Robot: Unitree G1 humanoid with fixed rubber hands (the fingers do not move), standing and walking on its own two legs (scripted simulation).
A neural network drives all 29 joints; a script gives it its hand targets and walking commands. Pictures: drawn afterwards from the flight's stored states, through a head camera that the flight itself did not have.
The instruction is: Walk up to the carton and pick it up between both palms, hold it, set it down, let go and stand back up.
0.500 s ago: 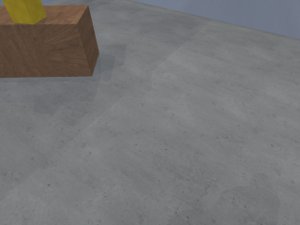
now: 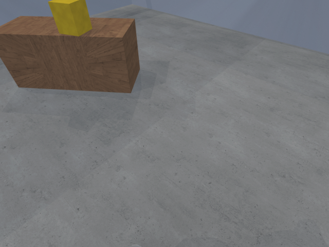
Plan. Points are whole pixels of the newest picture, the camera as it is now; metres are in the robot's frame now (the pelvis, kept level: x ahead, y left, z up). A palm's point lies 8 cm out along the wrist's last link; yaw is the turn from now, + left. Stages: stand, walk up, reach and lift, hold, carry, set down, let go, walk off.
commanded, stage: walk up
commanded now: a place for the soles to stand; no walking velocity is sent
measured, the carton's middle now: (71, 16) +1.89 +0.91 -0.06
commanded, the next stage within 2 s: none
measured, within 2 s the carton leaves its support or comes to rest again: neither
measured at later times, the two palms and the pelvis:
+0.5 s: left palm (80, 158) +0.41 +0.33 -0.08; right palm out of the picture +0.15 -0.15 -0.14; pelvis +0.23 +0.10 -0.01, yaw -2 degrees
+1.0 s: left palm (53, 148) +0.48 +0.46 -0.11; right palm (186, 112) +0.68 -0.05 -0.09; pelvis +0.51 +0.19 -0.01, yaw +3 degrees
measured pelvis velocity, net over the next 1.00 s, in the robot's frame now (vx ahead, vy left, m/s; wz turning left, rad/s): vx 0.51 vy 0.19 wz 0.06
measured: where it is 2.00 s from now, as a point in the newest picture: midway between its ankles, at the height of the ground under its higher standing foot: (118, 152)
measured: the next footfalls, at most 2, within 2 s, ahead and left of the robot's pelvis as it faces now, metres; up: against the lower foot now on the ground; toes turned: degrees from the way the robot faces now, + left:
left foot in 0.04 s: +0.14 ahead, +0.18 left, +0.00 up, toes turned +6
right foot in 0.52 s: +0.44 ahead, +0.00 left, +0.00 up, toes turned -7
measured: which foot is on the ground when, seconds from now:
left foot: up 0.00-0.02, down 0.04-0.54, up 0.56-1.00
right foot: down 0.00-0.04, up 0.06-0.50, down 0.52-1.00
